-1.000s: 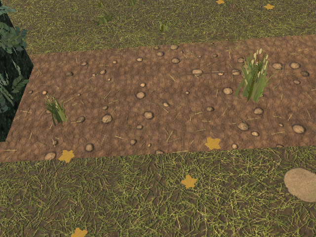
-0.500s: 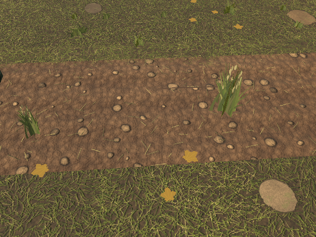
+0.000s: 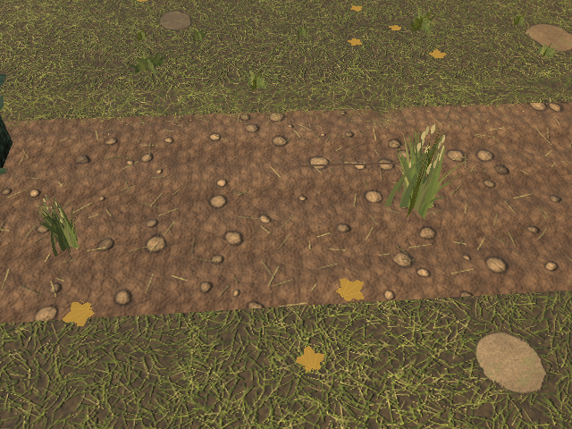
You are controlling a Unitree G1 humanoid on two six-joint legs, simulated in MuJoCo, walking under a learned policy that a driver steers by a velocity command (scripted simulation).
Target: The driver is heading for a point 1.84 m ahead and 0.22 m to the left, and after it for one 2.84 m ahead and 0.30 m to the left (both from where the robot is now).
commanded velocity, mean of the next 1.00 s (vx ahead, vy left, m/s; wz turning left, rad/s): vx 0.18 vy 0.00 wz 0.00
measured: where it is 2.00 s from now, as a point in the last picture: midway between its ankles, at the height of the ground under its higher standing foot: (299, 355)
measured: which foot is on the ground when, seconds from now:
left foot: down 0.00-0.76, up 0.78-1.00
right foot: down 0.00-0.50, up 0.52-0.74, down 0.76-1.00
